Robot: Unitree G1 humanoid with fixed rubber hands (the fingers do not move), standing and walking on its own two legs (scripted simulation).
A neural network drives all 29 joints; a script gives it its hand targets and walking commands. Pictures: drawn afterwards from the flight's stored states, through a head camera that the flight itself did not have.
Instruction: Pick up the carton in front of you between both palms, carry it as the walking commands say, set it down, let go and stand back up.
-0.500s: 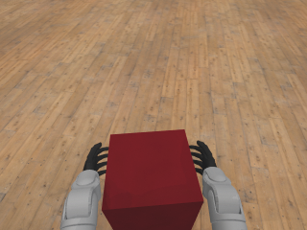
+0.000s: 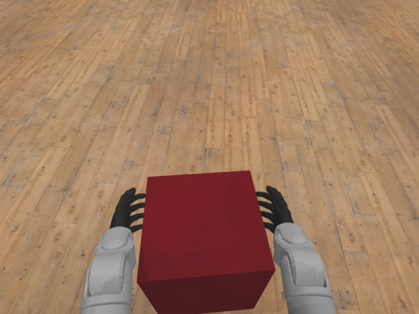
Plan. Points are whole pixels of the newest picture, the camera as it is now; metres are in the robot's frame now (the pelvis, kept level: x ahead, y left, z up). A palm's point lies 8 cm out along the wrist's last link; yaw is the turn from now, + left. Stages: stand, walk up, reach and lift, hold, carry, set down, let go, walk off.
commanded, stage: carry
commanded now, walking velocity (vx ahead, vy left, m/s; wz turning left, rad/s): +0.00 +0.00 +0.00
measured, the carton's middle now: (203, 246) +0.28 +0.00 -0.07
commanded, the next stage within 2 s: hold in 1.54 s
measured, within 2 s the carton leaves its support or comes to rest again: neither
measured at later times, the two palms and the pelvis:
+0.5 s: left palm (132, 189) +0.37 +0.15 +0.02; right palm (275, 185) +0.38 -0.15 +0.03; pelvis +0.09 -0.01 -0.01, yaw +2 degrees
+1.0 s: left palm (123, 209) +0.32 +0.16 +0.03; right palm (276, 205) +0.33 -0.14 +0.03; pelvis +0.04 +0.00 -0.01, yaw +2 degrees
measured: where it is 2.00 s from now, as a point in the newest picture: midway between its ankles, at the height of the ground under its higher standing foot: outside the picture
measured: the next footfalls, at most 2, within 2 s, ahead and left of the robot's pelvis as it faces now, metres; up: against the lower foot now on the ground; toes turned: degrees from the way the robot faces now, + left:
right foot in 0.04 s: +0.12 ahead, -0.12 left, +0.00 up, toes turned +15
